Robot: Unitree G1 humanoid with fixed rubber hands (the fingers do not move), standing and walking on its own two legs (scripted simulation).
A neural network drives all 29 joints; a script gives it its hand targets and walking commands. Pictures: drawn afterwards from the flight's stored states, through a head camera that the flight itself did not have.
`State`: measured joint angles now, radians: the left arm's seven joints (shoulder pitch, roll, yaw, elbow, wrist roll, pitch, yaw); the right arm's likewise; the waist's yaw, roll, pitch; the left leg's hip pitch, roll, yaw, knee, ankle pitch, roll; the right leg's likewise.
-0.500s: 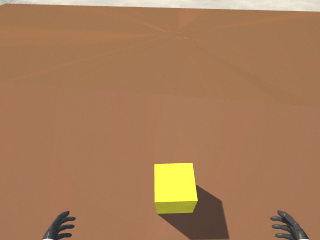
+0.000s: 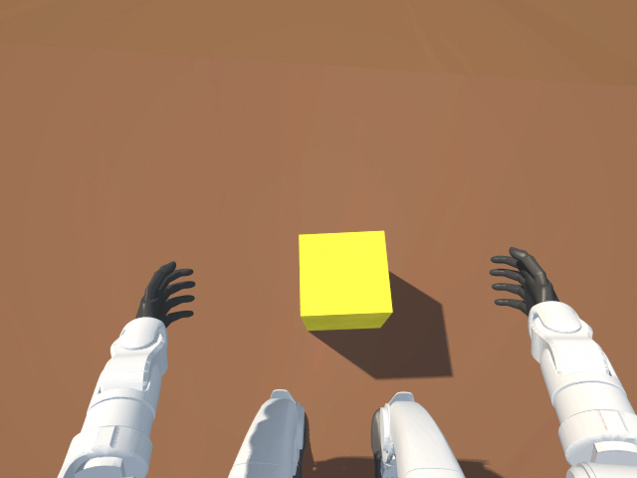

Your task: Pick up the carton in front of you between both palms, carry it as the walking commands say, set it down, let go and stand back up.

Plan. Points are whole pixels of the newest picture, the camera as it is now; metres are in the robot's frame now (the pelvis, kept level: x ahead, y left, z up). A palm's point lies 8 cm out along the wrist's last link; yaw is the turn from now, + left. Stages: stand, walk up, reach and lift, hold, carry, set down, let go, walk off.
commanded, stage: reach and lift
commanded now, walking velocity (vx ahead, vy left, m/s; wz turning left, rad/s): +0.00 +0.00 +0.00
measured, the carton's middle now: (342, 284) +0.47 -0.01 -0.58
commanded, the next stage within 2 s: none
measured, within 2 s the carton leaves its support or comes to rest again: neither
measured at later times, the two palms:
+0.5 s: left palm (231, 216) +0.48 +0.19 -0.15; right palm (466, 203) +0.50 -0.19 -0.14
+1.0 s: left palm (256, 263) +0.47 +0.19 -0.37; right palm (435, 259) +0.48 -0.20 -0.38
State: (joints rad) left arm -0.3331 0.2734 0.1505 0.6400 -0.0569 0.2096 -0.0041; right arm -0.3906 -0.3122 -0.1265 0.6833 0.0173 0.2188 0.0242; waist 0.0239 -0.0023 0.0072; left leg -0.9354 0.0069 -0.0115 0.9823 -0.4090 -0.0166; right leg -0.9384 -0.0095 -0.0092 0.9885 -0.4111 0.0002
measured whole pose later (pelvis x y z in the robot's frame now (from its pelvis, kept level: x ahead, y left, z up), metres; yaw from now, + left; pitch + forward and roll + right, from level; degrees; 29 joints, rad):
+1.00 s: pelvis -0.07 +0.00 -0.23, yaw +1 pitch +48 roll +2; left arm -1.27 0.28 0.23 0.92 -0.13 0.10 0.13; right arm -1.33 -0.38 -0.18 1.02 0.10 0.11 -0.06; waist 0.01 0.00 0.09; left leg -2.09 -0.02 -0.01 1.80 -0.54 -0.04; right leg -2.11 0.00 0.03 1.82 -0.53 0.01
